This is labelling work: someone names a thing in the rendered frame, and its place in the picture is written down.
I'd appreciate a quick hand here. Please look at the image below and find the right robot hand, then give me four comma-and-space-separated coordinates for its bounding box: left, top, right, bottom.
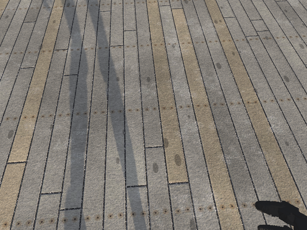
255, 200, 307, 230

